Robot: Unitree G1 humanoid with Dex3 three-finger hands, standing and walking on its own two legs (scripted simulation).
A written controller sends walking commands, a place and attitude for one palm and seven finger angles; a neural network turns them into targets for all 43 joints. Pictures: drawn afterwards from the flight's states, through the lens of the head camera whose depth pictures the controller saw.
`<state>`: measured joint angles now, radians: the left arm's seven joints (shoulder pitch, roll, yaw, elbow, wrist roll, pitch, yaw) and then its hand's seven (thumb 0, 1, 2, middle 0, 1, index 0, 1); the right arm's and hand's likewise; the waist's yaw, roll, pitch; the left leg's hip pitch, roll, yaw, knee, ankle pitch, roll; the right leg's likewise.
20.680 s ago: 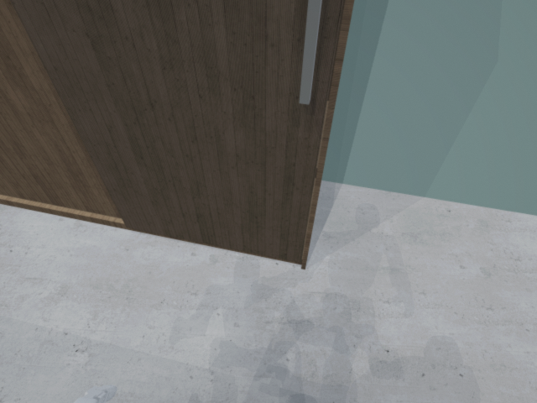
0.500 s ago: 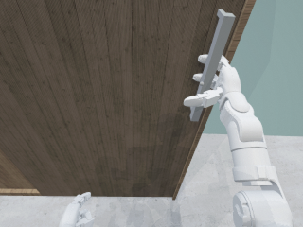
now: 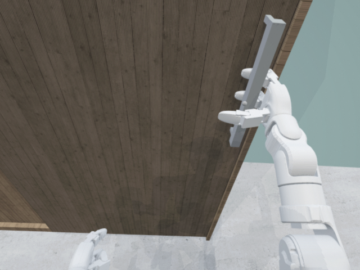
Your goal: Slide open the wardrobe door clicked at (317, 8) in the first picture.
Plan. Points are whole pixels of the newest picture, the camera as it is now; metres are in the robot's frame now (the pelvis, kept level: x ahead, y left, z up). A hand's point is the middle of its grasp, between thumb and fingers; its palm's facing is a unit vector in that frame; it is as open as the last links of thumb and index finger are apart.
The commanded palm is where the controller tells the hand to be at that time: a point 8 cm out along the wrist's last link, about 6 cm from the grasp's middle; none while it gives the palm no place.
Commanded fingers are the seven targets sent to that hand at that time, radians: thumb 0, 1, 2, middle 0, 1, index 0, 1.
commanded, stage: grip the handle and tug to test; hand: right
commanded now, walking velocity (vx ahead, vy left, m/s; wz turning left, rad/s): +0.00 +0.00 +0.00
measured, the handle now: (248, 90) +0.46 -0.12 +0.21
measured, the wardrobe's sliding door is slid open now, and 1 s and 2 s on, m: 0.00 0.00 0.01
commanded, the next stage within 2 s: tug the door sideways, standing still in 1.16 s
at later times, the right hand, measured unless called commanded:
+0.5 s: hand (245, 102) +0.40 -0.10 +0.22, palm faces -0.01 +1.00 -0.02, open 6.2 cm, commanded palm +0.37 -0.14 +0.22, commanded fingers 0.00 -0.90 -0.90 0.45 1.40 0.45 1.40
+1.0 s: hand (245, 102) +0.40 -0.10 +0.22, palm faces -0.01 +1.00 -0.02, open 6.2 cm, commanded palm +0.36 -0.15 +0.22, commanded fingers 0.00 -0.90 -0.90 0.45 1.40 0.45 1.40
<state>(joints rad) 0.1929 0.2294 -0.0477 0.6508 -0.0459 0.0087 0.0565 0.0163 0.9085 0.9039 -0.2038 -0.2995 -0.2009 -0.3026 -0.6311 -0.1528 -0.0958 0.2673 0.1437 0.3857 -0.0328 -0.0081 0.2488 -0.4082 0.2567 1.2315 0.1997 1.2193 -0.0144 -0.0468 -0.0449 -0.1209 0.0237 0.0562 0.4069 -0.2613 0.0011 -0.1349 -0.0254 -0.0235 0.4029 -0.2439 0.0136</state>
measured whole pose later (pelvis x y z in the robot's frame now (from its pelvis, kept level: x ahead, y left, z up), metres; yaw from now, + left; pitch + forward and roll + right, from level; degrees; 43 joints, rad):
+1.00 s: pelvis +0.00 +0.00 +0.00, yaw +0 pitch -1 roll +0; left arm 0.19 0.23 -0.06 0.64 -0.05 0.04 0.07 0.02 0.91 0.90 -0.20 -0.30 -0.20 -0.30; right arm -0.61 -0.16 -0.12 0.24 0.16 0.42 -0.01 0.01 -0.71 -0.81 0.31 1.33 0.28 1.33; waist -0.01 -0.05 -0.05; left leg -0.12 0.02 0.05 0.40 -0.26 0.00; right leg -0.13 -0.03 -0.03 0.39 -0.24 0.01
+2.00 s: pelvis -0.02 +0.00 +0.00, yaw -3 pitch -1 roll +0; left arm 0.21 0.21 -0.05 0.71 -0.04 -0.01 0.05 0.02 0.91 0.90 -0.20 -0.30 -0.20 -0.30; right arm -0.80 -0.10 -0.01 0.44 0.13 0.34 -0.12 0.00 -0.75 -0.80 0.32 1.37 0.23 1.40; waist -0.04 -0.04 -0.01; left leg -0.16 0.05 0.10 0.46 -0.27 0.00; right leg -0.20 0.00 0.02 0.47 -0.24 0.01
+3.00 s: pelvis +0.10 +0.20 -0.03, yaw -7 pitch -4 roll +2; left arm 0.02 0.16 -0.02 0.51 -0.06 -0.07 -0.02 0.01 0.91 0.90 -0.21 -0.30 -0.20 -0.30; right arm -0.42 -0.22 -0.08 -0.22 0.08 -0.02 -0.10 -0.10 -0.68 -0.84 0.51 1.42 0.20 1.19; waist -0.16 -0.11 0.26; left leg -0.33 0.03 0.10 0.63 -0.23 -0.02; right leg -0.18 -0.29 0.00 0.75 -0.44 0.08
